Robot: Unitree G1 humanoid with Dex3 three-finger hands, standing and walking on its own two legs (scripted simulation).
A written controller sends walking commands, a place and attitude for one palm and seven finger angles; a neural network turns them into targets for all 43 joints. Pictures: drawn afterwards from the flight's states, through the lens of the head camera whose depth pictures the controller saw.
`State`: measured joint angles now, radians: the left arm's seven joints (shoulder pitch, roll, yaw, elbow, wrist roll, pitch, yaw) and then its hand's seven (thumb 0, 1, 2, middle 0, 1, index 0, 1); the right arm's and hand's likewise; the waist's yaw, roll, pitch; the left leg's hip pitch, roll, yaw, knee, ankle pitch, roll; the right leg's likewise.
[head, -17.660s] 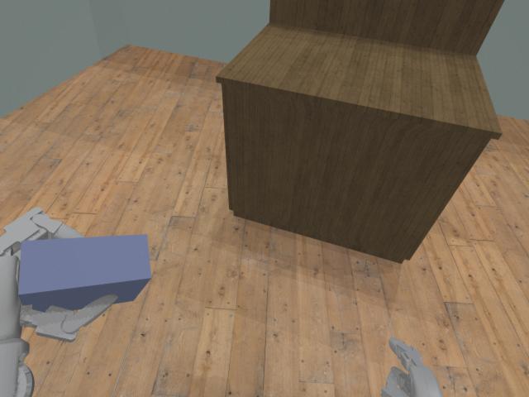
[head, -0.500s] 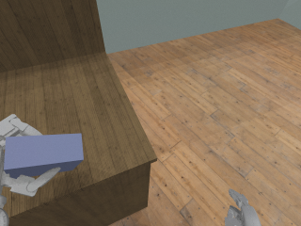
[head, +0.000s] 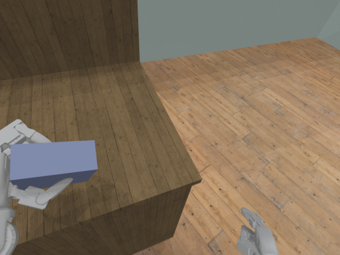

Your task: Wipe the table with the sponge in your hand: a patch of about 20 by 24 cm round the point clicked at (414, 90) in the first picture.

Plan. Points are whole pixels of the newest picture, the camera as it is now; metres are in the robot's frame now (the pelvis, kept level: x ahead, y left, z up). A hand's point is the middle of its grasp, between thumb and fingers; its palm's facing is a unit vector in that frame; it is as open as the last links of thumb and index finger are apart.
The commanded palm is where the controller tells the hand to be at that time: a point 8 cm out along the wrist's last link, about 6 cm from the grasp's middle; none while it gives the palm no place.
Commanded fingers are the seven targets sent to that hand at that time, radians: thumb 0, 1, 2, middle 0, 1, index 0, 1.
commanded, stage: come to a stop and stand still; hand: left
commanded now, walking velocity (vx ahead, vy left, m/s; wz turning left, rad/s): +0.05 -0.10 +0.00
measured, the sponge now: (67, 165) +0.24 +0.22 +0.14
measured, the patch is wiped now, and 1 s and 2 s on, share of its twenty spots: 0.00 0.00 0.00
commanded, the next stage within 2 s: look again from close up in 0.18 s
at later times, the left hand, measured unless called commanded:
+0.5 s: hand (44, 155) +0.23 +0.24 +0.17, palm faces +0.37 -0.84 -0.39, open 9.4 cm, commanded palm +0.16 +0.28 +0.17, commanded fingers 0.00 0.10 1.30 -1.20 -1.60 -1.20 -1.60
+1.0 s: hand (61, 178) +0.21 +0.22 +0.13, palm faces +0.10 -0.80 -0.59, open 9.4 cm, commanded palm +0.17 +0.28 +0.19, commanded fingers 0.00 0.10 1.30 -1.20 -1.60 -1.20 -1.60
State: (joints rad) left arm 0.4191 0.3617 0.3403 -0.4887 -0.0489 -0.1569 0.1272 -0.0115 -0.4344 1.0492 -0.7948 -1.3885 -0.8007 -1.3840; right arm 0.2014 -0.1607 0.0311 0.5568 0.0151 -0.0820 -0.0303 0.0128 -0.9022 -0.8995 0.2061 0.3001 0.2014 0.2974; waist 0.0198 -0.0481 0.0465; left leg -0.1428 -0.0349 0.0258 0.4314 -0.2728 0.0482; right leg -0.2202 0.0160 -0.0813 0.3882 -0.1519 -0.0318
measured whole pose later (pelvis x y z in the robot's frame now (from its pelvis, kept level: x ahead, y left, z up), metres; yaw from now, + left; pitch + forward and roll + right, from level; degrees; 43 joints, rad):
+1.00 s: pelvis -0.01 -0.01 -0.01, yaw -1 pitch +0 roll +1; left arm 0.37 0.51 0.28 -0.41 0.00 0.02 -0.11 -0.01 -0.43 1.05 -0.79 -1.39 -0.80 -1.39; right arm 0.16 -0.25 0.03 0.56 0.01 -0.04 -0.02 0.01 -0.90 -0.90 0.20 0.30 0.20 0.30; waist 0.06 0.03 0.01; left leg -0.20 -0.03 0.04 0.51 -0.30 0.04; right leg -0.31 0.03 -0.03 0.52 -0.20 -0.05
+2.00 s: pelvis +0.01 +0.00 +0.00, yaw +0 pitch -2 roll +0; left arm 0.15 0.67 0.19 -0.46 0.53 0.44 0.01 -0.01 -0.44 1.05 -0.80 -1.39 -0.80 -1.38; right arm 0.06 -0.26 0.05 0.60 0.06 0.08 -0.07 0.01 -0.90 -0.90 0.20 0.30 0.20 0.30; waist 0.12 0.12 -0.01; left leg -0.12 -0.05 0.03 0.44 -0.29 0.05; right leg -0.22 0.02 -0.04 0.43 -0.19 -0.03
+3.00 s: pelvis -0.01 -0.03 +0.00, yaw +0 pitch -2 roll +1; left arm 0.14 0.58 -0.02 -0.40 0.75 0.48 -0.11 -0.01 -0.44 1.06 -0.80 -1.40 -0.80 -1.39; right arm -0.01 -0.30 0.05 0.61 0.06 0.08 -0.07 0.01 -0.90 -0.90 0.20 0.30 0.20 0.30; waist 0.13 0.12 0.03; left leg -0.11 -0.03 0.03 0.40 -0.25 0.02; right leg -0.23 0.04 -0.04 0.45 -0.18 -0.07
